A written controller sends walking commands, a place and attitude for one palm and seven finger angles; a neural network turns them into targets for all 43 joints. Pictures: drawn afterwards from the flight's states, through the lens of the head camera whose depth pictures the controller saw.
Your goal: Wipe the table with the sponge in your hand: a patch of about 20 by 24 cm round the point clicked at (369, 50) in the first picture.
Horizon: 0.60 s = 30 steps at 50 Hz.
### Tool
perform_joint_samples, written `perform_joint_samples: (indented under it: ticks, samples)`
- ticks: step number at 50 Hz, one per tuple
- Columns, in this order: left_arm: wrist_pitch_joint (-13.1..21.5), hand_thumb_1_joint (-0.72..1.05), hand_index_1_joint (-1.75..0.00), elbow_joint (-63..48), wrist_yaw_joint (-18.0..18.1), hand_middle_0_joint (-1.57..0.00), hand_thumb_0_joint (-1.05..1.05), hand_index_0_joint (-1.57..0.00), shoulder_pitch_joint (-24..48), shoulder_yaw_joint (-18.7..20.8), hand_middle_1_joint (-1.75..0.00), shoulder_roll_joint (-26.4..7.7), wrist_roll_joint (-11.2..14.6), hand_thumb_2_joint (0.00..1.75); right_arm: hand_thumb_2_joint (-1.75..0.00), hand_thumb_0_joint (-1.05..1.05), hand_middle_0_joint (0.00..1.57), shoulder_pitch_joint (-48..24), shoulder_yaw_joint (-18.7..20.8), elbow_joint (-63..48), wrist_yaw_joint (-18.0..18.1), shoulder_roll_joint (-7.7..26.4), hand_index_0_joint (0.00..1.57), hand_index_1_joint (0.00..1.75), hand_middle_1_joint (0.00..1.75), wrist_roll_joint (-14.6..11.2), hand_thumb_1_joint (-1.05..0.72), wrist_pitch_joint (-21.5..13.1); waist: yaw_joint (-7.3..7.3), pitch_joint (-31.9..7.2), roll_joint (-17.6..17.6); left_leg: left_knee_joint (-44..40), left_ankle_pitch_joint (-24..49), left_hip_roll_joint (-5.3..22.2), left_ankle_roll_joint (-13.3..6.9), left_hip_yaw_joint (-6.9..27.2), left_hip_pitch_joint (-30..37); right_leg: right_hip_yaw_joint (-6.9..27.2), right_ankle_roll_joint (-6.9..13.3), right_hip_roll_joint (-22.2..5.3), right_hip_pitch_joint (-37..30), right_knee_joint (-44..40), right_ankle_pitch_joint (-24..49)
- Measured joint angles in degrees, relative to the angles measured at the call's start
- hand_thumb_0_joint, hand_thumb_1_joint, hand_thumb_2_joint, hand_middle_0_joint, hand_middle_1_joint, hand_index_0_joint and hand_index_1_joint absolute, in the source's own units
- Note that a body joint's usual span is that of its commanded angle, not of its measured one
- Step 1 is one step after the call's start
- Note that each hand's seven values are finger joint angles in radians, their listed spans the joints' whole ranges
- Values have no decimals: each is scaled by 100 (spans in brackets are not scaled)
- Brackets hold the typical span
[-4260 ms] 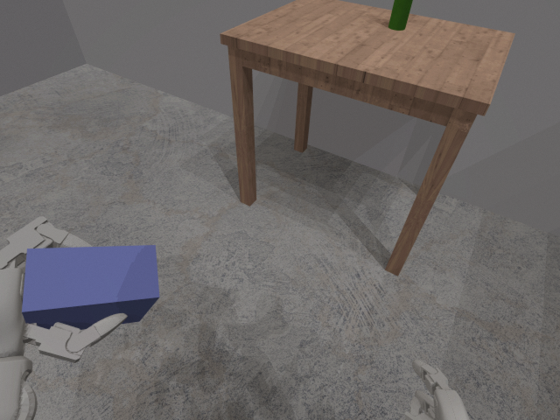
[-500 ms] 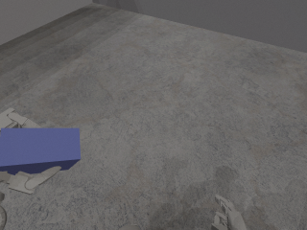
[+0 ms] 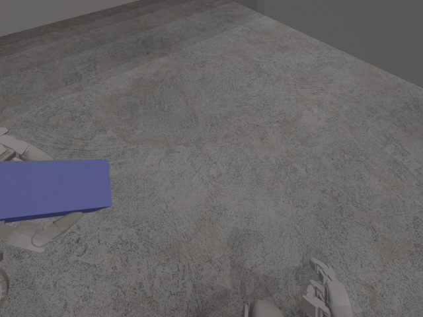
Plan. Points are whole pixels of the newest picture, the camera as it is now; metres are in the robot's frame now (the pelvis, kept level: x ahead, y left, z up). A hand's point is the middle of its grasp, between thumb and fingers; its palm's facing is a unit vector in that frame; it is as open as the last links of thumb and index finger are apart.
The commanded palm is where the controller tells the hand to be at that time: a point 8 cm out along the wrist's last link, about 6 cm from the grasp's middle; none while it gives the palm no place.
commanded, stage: walk to a spot facing it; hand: left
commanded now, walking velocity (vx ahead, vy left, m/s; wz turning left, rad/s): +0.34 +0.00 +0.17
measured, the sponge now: (68, 191) +0.24 +0.21 +0.18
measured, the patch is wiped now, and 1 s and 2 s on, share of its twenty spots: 0.00 0.00 0.00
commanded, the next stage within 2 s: turn to face it in 0.46 s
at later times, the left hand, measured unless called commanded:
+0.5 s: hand (52, 168) +0.26 +0.23 +0.20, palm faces +0.52 -0.73 -0.45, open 9.8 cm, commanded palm +0.19 +0.27 +0.19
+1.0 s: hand (105, 125) +0.36 +0.20 +0.18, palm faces +0.50 -0.74 -0.45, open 9.8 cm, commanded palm +0.29 +0.23 +0.19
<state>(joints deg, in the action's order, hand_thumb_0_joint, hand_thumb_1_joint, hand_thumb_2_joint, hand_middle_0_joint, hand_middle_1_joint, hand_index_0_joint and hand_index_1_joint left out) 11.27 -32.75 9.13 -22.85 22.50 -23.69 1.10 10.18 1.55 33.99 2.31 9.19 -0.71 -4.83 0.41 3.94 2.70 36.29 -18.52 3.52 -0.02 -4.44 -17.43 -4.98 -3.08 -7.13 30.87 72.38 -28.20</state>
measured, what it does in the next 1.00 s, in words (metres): walks ahead: right foot, then left foot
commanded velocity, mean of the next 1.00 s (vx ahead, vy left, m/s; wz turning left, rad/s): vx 0.14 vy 0.00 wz -0.06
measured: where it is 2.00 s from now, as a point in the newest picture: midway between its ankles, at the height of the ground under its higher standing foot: outside the picture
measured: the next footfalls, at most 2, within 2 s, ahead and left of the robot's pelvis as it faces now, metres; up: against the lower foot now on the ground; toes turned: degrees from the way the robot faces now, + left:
right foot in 0.22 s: +0.14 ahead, -0.14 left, +0.00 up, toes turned -5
left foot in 0.58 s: +0.17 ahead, +0.12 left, +0.00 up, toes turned +22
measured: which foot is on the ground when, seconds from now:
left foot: down 0.00-0.20, up 0.22-0.56, down 0.58-0.92, up 0.94-1.00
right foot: up 0.00-0.20, down 0.22-0.58, up 0.60-0.88, down 0.90-1.00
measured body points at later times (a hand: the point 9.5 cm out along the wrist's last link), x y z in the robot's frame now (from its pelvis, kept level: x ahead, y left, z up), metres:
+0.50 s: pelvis +0.09 -0.03 +0.01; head +0.13 -0.02 +0.46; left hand +0.23 +0.27 +0.22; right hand +0.31 -0.27 -0.07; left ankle +0.12 +0.11 -0.69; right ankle +0.10 -0.13 -0.73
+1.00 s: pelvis +0.16 -0.06 -0.01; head +0.20 -0.09 +0.44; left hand +0.33 +0.24 +0.20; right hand +0.38 -0.22 -0.11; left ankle +0.12 +0.09 -0.67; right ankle +0.23 -0.12 -0.73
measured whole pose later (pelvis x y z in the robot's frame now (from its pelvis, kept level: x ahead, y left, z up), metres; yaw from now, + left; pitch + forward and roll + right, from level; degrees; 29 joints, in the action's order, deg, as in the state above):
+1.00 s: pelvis +0.16 -0.06 -0.01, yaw +5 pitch -2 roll +1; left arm 9.9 -25.5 7.4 -20.9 20.1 -19.5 1.6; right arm 5.8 -2.1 35.5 1.0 9.3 -0.1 -4.1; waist -2.9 6.0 -3.9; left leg 61.0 -29.4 6.7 4.5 -3.4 -23.8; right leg -7.0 5.1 0.2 21.6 38.1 -15.2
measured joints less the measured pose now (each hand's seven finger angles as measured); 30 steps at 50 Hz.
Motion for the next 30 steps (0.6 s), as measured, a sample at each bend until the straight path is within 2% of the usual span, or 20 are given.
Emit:
perform_joint_samples:
  ticks: [2, 4, 9, 10, 11, 12, 13, 15, 17, 19, 21, 26, 28, 29, 30]
  samples:
    - [34, -47, -133, -95, -50, -78, 0, -78, -131, -26, -133, 53, 21, 99, -89, 2, 20, 63, -146, 42, -69, -205, 20, 30, 30, -14, -91, -72, -9, -68, -94, -251, 106, 37, 46, 124, 116, -47, -32, 31, 159, -334, 307]
    - [109, -46, -133, -191, -95, -78, 0, -78, -306, -81, -133, 125, 43, 99, -89, 2, 20, 156, -271, 73, -99, -337, 20, 30, 30, 1, -90, -147, -64, -122, -216, -491, 192, 71, 87, 222, 255, -135, -51, 51, 81, -1099, 564]
    - [166, -46, -133, 99, -156, -78, 0, -78, -445, -155, -133, 137, 36, 99, -89, 1, 21, 312, -439, 206, -20, -402, 20, 30, 30, 64, -90, -155, -284, -242, -527, -520, 46, 139, 207, 422, 452, -381, -71, 279, -754, -3080, 760]
    - [123, -46, -133, 211, -150, -78, 0, -78, -389, -145, -133, 97, 25, 99, -89, 1, 21, 322, -452, 220, 7, -380, 20, 30, 30, 65, -90, -128, -308, -262, -552, -300, -108, 130, 200, 469, 395, -431, -43, 332, -1020, -3506, 775]
    - [67, -46, -133, 314, -142, -78, 0, -78, -284, -144, -133, 63, -4, 99, -89, 1, 21, 313, -450, 226, 28, -335, 20, 30, 30, 61, -90, -97, -311, -282, -568, 110, -369, 139, 79, 474, 225, -452, 135, 352, -1160, -3791, 1040]
    - [9, -46, -133, 443, -144, -78, 0, -78, -117, -199, -133, 116, -30, 99, -89, 1, 21, 240, -424, 293, 46, -236, 20, 30, 30, 57, -90, -53, -316, -246, -633, 813, -723, 129, 17, 528, -34, -519, 333, 337, -1114, -3634, 1268]
    - [-56, -46, -133, 576, -150, -78, 0, -78, 48, -286, -133, 220, -36, 99, -89, 1, 21, 148, -383, 398, 50, -111, 20, 30, 30, 70, -90, 0, -317, -188, -683, 1586, -888, 57, -1, 599, -299, -586, 450, 298, -1112, -3444, 1218]
    - [-122, -46, -133, 724, -159, -78, 0, -78, 168, -393, -133, 426, -7, 99, -89, 2, 21, -8, -302, 573, 31, 128, 20, 30, 30, 85, -90, 92, -313, -92, -670, 2865, -793, -74, 51, 540, -757, -631, 517, 212, -1239, -3380, 1032]
    - [-109, -46, -133, 683, -166, -78, 0, -78, 49, -419, -133, 528, -2, 99, -89, 2, 21, -96, -214, 593, 38, 311, 20, 30, 30, 86, -90, 167, -215, -22, -593, 3443, -569, -69, 139, 366, -1099, -688, 476, 146, -1440, -3603, 1024]
    - [-82, -46, -133, 508, -161, -78, 0, -78, -143, -405, -133, 489, -2, 99, -89, 2, 21, -111, -118, 498, 77, 423, 20, 30, 30, 80, -90, 204, -101, 43, -436, 3214, -439, -6, 176, 153, -1230, -761, 442, 63, -1630, -3872, 1097]
    - [-43, -46, -133, 272, -134, -78, 0, -78, -330, -345, -133, 360, 5, 99, -89, 2, 20, -60, -23, 326, 109, 501, 20, 30, 30, 89, -90, 212, -27, 84, -246, 2460, -351, 71, 173, -75, -1172, -827, 431, -26, -1759, -4066, 1126]
    - [39, -46, -133, -296, 44, -78, 0, -78, -639, -92, -133, 66, 63, 99, -90, 2, 20, 146, 198, -80, 135, 660, 20, 30, 30, 117, -91, 193, 7, 119, 60, 537, -238, 55, 143, -489, -670, -976, 307, -216, -1873, -4020, 914]
    - [57, -46, -133, -454, 125, -78, 0, -78, -660, 15, -133, 20, 89, 99, -90, 2, 20, 207, 245, -212, 145, 707, 20, 30, 30, 109, -91, 188, -8, 96, 114, -174, 76, -58, 103, -621, -303, -974, 221, -329, -1775, -3587, 637]
    - [85, -46, -133, -513, 161, -78, 0, -78, -650, 65, -134, 24, 103, 99, -90, 2, 20, 212, 269, -301, 151, 754, 20, 30, 30, 99, -91, 168, -14, 72, 29, -412, 598, -46, -38, -549, -182, -925, 184, -333, -1585, -3095, 469]
    - [133, -46, -134, -458, 187, -78, 0, -78, -524, 105, -134, -4, 104, 99, -90, 2, 20, 128, 309, -279, 161, 679, 19, 30, 30, 81, -91, 145, -1, 138, 56, -167, 713, -57, -121, -522, -251, -670, 150, -317, -1348, -2404, 106]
